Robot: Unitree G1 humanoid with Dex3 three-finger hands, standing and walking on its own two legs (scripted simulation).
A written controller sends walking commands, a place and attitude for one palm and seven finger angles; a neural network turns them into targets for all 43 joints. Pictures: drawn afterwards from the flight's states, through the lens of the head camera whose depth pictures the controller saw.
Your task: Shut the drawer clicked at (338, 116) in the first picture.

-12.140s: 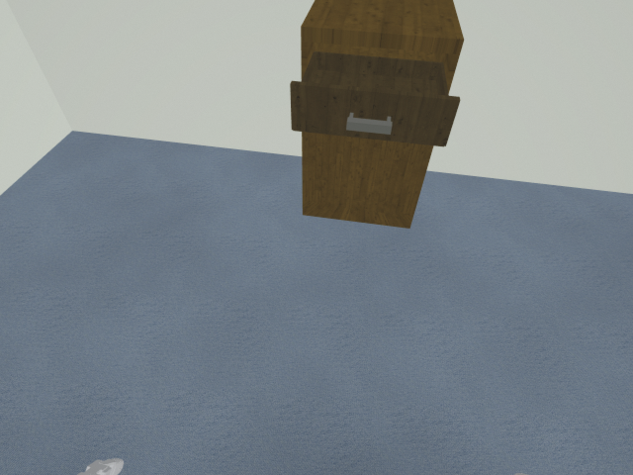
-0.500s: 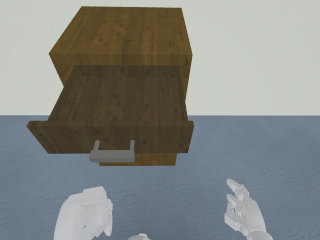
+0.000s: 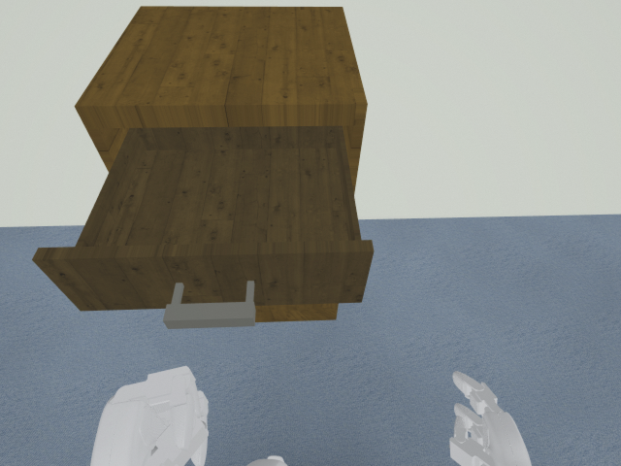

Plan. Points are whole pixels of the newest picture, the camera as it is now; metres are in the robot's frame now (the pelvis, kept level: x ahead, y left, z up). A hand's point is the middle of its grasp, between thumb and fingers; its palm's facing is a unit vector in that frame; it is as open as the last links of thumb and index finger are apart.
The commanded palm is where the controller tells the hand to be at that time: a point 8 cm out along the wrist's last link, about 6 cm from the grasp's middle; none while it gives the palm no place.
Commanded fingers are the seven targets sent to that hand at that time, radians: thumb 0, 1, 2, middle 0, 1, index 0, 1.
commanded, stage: bring the fist close to the handle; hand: left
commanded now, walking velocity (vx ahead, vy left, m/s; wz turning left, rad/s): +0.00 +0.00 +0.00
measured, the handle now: (213, 301) +0.34 +0.17 +0.00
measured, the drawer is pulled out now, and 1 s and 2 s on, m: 0.29 0.29 0.28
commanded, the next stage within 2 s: push the drawer shut in 1.50 s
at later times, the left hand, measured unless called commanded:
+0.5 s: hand (233, 415) +0.18 +0.10 +0.06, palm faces +0.10 -0.99 -0.02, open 3.2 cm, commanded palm +0.14 +0.16 +0.06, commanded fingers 0.00 0.90 0.90 -1.40 -1.60 -1.40 -1.60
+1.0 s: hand (230, 392) +0.21 +0.12 +0.00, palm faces +0.09 -1.00 -0.01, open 3.2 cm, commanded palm +0.19 +0.17 +0.01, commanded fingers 0.00 0.90 0.90 -1.40 -1.60 -1.40 -1.60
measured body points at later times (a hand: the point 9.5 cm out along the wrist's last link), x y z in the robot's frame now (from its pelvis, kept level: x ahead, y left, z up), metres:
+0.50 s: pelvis +0.00 -0.04 -0.01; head +0.04 -0.04 +0.44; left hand +0.16 +0.15 +0.06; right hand +0.19 -0.26 -0.08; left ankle +0.00 +0.06 -0.67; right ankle -0.01 -0.11 -0.67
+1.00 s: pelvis -0.01 -0.03 -0.04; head +0.07 -0.02 +0.41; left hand +0.20 +0.17 +0.00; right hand +0.17 -0.26 -0.12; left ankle +0.00 +0.06 -0.67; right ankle -0.01 -0.11 -0.67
